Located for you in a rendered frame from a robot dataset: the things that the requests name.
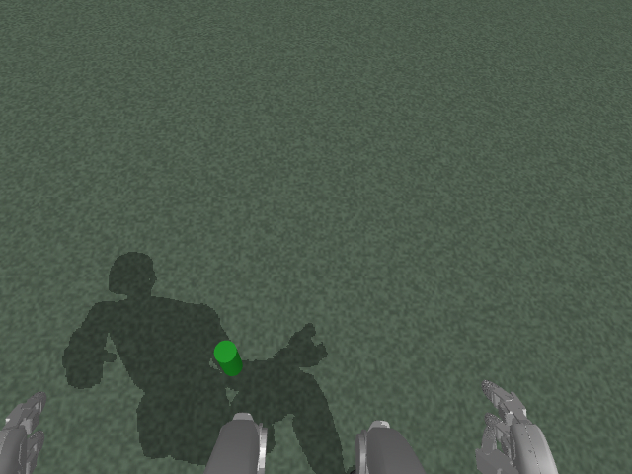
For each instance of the right robot hand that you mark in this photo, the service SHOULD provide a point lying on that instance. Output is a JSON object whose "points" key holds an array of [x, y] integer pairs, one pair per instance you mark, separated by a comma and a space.
{"points": [[524, 446]]}

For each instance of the left robot hand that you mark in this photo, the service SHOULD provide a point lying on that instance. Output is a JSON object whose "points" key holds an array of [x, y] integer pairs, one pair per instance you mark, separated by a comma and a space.
{"points": [[18, 453]]}

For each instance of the can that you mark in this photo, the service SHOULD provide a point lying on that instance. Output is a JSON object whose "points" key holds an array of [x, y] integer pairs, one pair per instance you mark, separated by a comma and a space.
{"points": [[228, 358]]}

